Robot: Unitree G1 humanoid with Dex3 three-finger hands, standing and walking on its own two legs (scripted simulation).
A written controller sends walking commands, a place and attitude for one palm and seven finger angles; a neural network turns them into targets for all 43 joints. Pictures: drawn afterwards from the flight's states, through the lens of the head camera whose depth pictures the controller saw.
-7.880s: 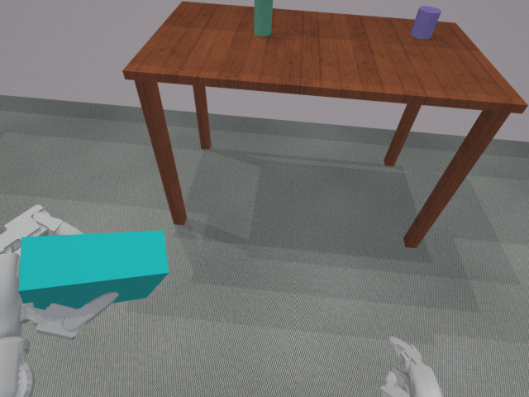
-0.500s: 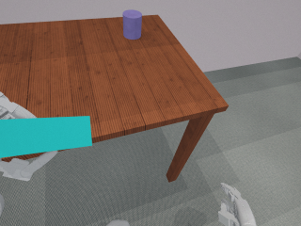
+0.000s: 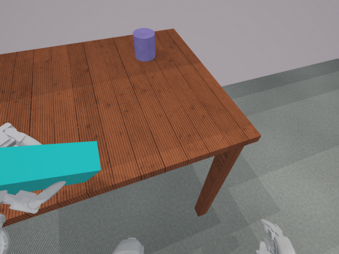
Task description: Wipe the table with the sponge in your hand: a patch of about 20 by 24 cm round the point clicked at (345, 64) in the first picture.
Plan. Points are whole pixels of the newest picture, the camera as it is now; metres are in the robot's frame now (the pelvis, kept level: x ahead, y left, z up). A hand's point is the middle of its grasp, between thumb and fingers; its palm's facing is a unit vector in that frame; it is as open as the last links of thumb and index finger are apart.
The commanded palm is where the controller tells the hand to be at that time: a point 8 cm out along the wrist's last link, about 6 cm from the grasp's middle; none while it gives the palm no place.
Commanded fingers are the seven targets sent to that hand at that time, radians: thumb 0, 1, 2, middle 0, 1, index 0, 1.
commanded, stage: come to a stop and stand still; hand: left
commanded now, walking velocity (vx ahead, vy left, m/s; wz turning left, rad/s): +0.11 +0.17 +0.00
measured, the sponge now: (65, 166) +0.23 +0.21 +0.14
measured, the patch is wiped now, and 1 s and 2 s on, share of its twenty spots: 0.00 0.00 0.00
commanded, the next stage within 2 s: look again from close up in 1.28 s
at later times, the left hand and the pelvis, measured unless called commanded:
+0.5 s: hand (9, 151) +0.24 +0.30 +0.17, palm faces +0.42 -0.82 -0.38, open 9.3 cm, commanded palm +0.19 +0.32 +0.19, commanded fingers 0.00 0.10 1.30 -1.20 -1.60 -1.20 -1.60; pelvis +0.03 +0.04 +0.01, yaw +1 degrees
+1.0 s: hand (2, 149) +0.26 +0.33 +0.14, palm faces +0.33 -0.84 -0.43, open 9.3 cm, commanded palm +0.19 +0.36 +0.19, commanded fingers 0.00 0.10 1.30 -1.20 -1.60 -1.20 -1.60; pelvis +0.04 +0.08 +0.01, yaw +1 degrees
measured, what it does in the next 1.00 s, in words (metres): steps on the spot: left foot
